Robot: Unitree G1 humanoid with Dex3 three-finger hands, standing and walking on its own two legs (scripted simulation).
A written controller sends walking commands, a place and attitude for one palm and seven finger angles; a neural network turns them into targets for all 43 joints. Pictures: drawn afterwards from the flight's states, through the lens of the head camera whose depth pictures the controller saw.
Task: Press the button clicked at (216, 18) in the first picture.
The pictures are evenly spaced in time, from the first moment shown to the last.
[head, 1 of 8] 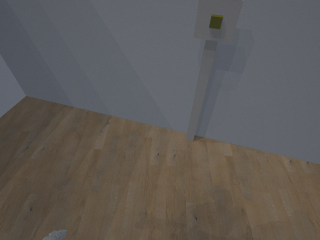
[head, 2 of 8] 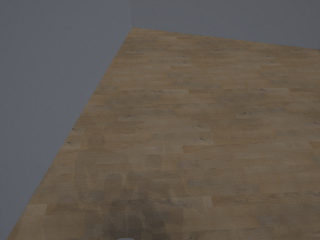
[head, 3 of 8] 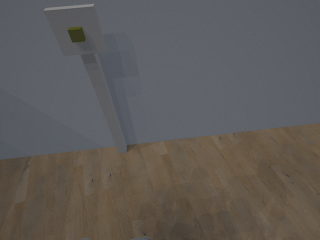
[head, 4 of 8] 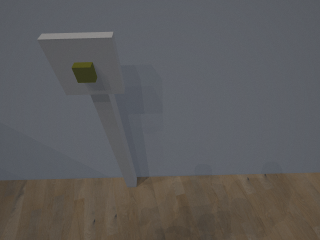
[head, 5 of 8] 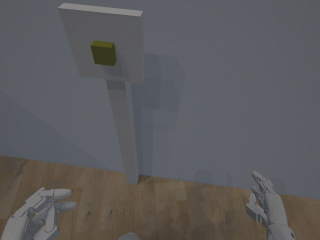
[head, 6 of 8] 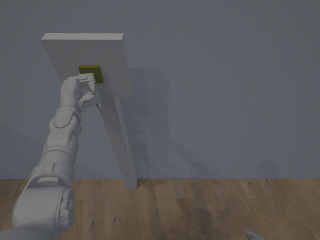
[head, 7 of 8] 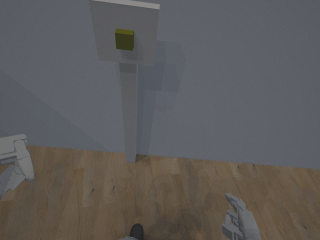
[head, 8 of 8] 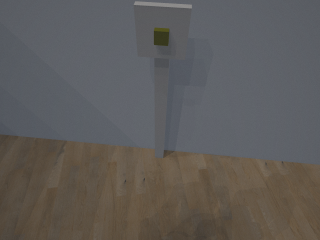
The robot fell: no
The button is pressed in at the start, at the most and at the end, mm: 0 14 0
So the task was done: yes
